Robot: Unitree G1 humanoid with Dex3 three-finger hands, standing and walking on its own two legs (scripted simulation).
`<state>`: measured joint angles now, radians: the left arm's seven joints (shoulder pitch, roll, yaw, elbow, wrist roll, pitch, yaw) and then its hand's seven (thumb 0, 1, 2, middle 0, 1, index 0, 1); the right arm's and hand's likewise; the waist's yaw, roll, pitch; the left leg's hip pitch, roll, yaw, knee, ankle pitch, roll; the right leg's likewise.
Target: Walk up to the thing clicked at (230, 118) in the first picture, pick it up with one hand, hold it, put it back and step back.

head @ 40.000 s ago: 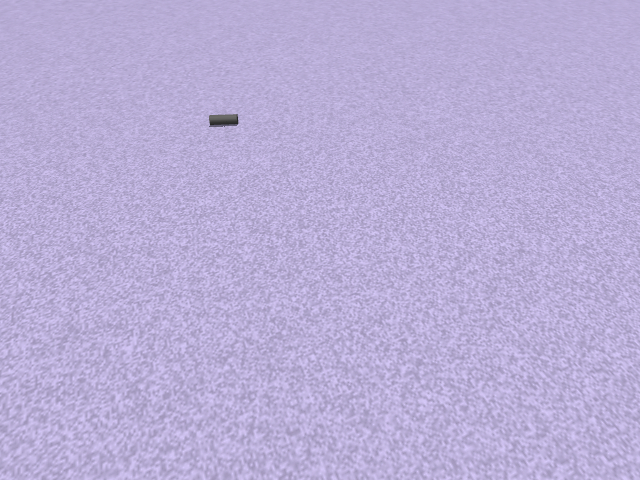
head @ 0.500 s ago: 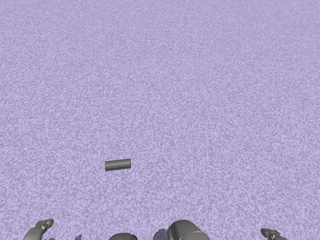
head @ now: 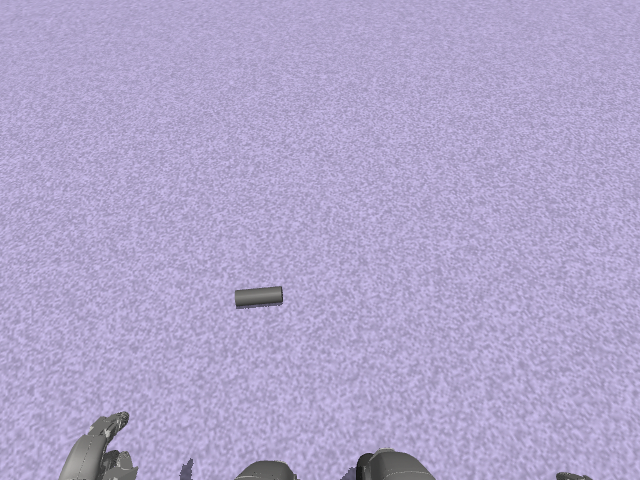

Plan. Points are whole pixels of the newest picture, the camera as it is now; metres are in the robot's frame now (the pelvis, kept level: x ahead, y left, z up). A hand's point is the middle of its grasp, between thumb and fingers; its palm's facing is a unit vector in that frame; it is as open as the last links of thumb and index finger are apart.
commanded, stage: step back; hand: left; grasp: from above
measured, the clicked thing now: (259, 296) +0.67 +0.23 -0.74
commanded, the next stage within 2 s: none
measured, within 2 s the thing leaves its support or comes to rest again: neither
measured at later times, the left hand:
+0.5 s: hand out of the picture -0.10 +0.26 -0.16, palm faces -0.09 -0.91 -0.40, open 7.4 cm
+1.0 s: hand out of the picture -0.21 +0.23 -0.14, palm faces +0.03 -0.91 -0.42, open 7.4 cm
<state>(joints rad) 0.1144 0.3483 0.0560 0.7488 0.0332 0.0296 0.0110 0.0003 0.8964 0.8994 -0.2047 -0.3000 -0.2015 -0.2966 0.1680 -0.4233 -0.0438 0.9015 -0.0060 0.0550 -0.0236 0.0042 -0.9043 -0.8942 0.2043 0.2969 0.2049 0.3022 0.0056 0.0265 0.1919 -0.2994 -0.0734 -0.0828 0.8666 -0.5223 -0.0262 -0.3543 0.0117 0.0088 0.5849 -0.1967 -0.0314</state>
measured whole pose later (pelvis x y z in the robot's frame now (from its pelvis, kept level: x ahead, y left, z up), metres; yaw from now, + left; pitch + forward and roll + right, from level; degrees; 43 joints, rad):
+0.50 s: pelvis -0.17 -0.01 -0.01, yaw -5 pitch -3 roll +0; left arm 0.24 0.40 0.07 0.86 0.02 0.05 0.00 0.00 0.90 0.90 -0.20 -0.30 -0.20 -0.30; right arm 0.07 -0.37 -0.05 0.79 -0.03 0.04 0.00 0.00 -0.90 -0.89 0.21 0.30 0.21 0.30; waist 0.04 -0.01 0.19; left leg -0.40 0.05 0.04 0.58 -0.13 0.01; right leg -0.23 0.03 0.08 0.79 -0.47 0.03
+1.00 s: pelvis -0.36 -0.04 -0.01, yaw +5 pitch -3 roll +2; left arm 0.06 0.38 0.05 0.76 0.03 0.04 0.03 0.00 0.90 0.90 -0.20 -0.30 -0.20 -0.30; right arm 0.23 -0.39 -0.05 0.89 -0.03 0.07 0.00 0.01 -0.90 -0.89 0.20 0.30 0.21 0.30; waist -0.02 -0.02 0.20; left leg -0.21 -0.05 -0.02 0.67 -0.41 0.01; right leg -0.46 -0.08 -0.09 0.68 -0.18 -0.03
